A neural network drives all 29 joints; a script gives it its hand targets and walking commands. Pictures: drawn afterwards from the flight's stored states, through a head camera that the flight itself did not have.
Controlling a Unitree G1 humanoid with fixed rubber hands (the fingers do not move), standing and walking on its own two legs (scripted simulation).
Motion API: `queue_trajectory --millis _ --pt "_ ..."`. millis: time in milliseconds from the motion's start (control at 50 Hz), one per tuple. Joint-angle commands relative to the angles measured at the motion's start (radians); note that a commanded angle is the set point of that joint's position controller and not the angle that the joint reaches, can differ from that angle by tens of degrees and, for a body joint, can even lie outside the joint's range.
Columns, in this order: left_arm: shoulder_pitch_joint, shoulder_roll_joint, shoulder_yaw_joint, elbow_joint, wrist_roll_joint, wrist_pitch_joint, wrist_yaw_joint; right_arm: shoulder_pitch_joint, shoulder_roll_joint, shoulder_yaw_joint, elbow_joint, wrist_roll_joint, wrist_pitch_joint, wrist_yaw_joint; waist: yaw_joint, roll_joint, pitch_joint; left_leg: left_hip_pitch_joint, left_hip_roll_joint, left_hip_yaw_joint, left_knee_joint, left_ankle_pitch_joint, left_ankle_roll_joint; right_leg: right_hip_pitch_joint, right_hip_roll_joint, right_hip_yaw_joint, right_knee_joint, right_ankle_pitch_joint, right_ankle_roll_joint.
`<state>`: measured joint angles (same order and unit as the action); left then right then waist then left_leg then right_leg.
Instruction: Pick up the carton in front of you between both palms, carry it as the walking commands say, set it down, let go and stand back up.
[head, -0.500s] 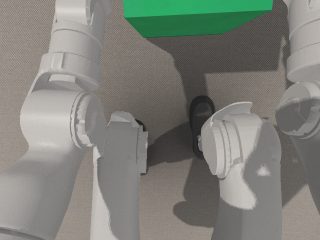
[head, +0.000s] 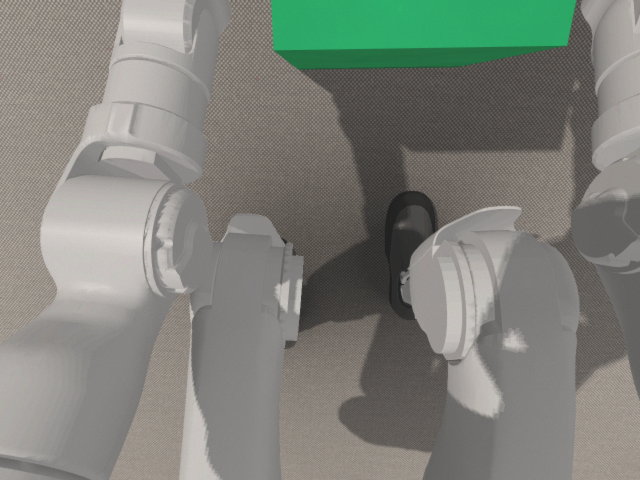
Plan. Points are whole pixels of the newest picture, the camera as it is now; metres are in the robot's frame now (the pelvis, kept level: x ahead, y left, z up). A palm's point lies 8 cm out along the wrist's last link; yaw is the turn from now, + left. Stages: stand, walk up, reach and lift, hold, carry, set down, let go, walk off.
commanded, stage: set down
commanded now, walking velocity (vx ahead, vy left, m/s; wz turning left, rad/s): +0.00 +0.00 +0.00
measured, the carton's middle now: out of the picture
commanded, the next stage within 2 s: let go in 1.28 s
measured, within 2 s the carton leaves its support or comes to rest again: neither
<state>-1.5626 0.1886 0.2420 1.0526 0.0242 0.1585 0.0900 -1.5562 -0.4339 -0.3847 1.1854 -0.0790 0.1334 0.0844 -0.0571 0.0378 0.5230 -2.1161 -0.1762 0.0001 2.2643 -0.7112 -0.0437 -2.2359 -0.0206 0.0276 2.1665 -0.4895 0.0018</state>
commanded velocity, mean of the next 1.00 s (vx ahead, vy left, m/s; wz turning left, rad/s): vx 0.00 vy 0.00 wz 0.00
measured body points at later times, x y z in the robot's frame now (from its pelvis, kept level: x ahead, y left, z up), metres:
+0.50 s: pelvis +0.00 -0.01 +0.04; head +0.36 -0.05 +0.29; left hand +0.60 +0.09 -0.08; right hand +0.57 -0.29 -0.09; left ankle +0.09 +0.11 -0.34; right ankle +0.14 -0.12 -0.34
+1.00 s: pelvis +0.02 -0.02 +0.16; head +0.36 -0.07 +0.45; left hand +0.61 +0.09 +0.06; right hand +0.57 -0.31 +0.06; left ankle +0.09 +0.11 -0.34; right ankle +0.14 -0.12 -0.34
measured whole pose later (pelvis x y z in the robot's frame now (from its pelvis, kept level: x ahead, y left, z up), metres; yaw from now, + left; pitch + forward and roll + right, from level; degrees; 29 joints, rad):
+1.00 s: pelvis +0.02 -0.02 +0.16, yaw +0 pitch +46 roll +5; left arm -1.34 0.26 0.25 0.81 -0.06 0.29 0.13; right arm -1.37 -0.45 -0.26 0.92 0.06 0.27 0.03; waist -0.05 0.02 0.08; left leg -1.87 -0.09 0.00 1.63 -0.57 -0.03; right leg -1.99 0.02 0.04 1.58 -0.39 -0.02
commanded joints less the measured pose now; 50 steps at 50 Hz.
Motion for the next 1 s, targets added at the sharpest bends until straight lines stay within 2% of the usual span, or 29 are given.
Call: queue_trajectory --millis 0,60,120,160,220,280,320,380,420,480,560,620,660,720,760,860,980 --pt "-0.312 0.170 -0.127 -0.063 -0.147 -0.051 0.069 -0.327 -0.247 0.082 -0.033 0.142 -0.102 -0.080 -0.092 0.036 -1.073 0.315 0.073 0.004 -0.202 0.400 -0.019 0.695 0.018 -0.016 -0.042 0.379 -0.012" --pt "-0.280 0.144 -0.186 -0.050 -0.207 -0.050 0.052 -0.282 -0.248 0.093 0.012 0.173 -0.107 -0.073 -0.130 0.021 -1.124 0.307 0.074 -0.007 -0.195 0.432 -0.021 0.698 0.005 -0.015 -0.027 0.433 -0.020" --pt "-0.244 0.126 -0.207 -0.069 -0.218 -0.051 0.046 -0.237 -0.246 0.101 0.017 0.176 -0.111 -0.063 -0.137 0.024 -1.211 0.325 0.075 0.001 -0.194 0.479 -0.026 0.712 0.005 -0.024 -0.029 0.487 -0.022" --pt "-0.221 0.138 -0.203 -0.114 -0.221 -0.052 0.056 -0.232 -0.241 0.122 -0.027 0.197 -0.112 -0.062 -0.116 0.023 -1.326 0.352 0.076 0.014 -0.194 0.520 -0.026 0.781 0.008 -0.025 -0.030 0.545 -0.021" --pt "-0.229 0.191 -0.180 -0.258 -0.216 -0.042 0.089 -0.258 -0.257 0.157 -0.183 0.250 -0.095 -0.071 -0.064 0.005 -1.595 0.426 0.067 0.048 -0.198 0.557 -0.027 0.964 0.012 -0.022 -0.038 0.652 -0.012" --pt "-0.234 0.236 -0.139 -0.363 -0.194 0.000 0.116 -0.269 -0.277 0.173 -0.293 0.278 -0.042 -0.085 -0.027 -0.037 -1.740 0.406 0.055 0.093 -0.253 0.437 -0.026 1.144 0.021 -0.018 -0.082 0.652 -0.014" --pt "-0.236 0.226 -0.112 -0.391 -0.182 0.043 0.125 -0.274 -0.270 0.174 -0.316 0.266 0.007 -0.093 -0.027 -0.073 -1.709 0.363 0.054 0.106 -0.309 0.337 -0.013 1.171 0.034 -0.028 -0.133 0.543 -0.012" --pt "-0.225 0.173 -0.085 -0.317 -0.167 0.091 0.114 -0.270 -0.230 0.154 -0.246 0.213 0.058 -0.098 -0.049 -0.085 -1.492 0.278 0.056 0.102 -0.383 0.178 0.003 1.030 0.043 -0.048 -0.220 0.320 -0.009" --pt "-0.206 0.158 -0.051 -0.271 -0.147 0.100 0.100 -0.251 -0.200 0.141 -0.217 0.176 0.068 -0.095 -0.050 -0.082 -1.423 0.262 0.053 0.094 -0.417 0.146 0.006 0.964 0.042 -0.050 -0.263 0.265 -0.008" --pt "-0.158 0.152 -0.002 -0.187 -0.107 0.095 0.075 -0.215 -0.160 0.119 -0.167 0.127 0.067 -0.082 -0.038 -0.088 -1.345 0.224 0.052 0.079 -0.457 0.151 0.006 0.905 0.035 -0.038 -0.312 0.253 -0.008" --pt "-0.124 0.144 0.034 -0.143 -0.059 0.072 0.057 -0.192 -0.135 0.087 -0.163 0.091 0.047 -0.066 -0.023 -0.062 -1.333 0.229 0.054 0.071 -0.514 0.186 -0.001 0.862 0.039 -0.034 -0.366 0.273 -0.004" --pt "-0.106 0.153 0.048 -0.155 -0.043 0.061 0.054 -0.182 -0.137 0.084 -0.188 0.091 0.038 -0.062 -0.017 -0.062 -1.391 0.259 0.055 0.074 -0.560 0.218 -0.005 0.918 0.043 -0.033 -0.408 0.319 0.000" --pt "-0.108 0.164 0.045 -0.209 -0.048 0.059 0.058 -0.174 -0.145 0.088 -0.232 0.098 0.040 -0.065 -0.024 -0.072 -1.485 0.301 0.052 0.080 -0.594 0.251 -0.008 1.017 0.048 -0.034 -0.440 0.383 0.004" --pt "-0.137 0.187 0.013 -0.348 -0.074 0.067 0.066 -0.171 -0.177 0.094 -0.347 0.114 0.058 -0.077 -0.040 -0.087 -1.699 0.393 0.043 0.096 -0.640 0.314 -0.009 1.207 0.058 -0.037 -0.484 0.512 0.008" --pt "-0.141 0.202 -0.001 -0.407 -0.089 0.085 0.069 -0.175 -0.195 0.102 -0.413 0.129 0.080 -0.081 -0.038 -0.093 -1.786 0.429 0.039 0.104 -0.671 0.335 -0.007 1.297 0.065 -0.039 -0.514 0.562 0.009" --pt "-0.068 0.185 0.006 -0.366 -0.099 0.123 0.051 -0.132 -0.149 0.129 -0.394 0.155 0.122 -0.063 -0.008 -0.104 -1.688 0.421 0.041 0.098 -0.780 0.312 0.002 1.336 0.069 -0.031 -0.619 0.537 0.012" --pt "0.021 0.176 0.037 -0.331 -0.059 0.092 0.024 -0.037 -0.126 0.095 -0.366 0.108 0.099 -0.050 -0.003 -0.105 -1.661 0.434 0.043 0.085 -0.906 0.387 -0.001 1.426 0.064 -0.006 -0.731 0.657 0.015"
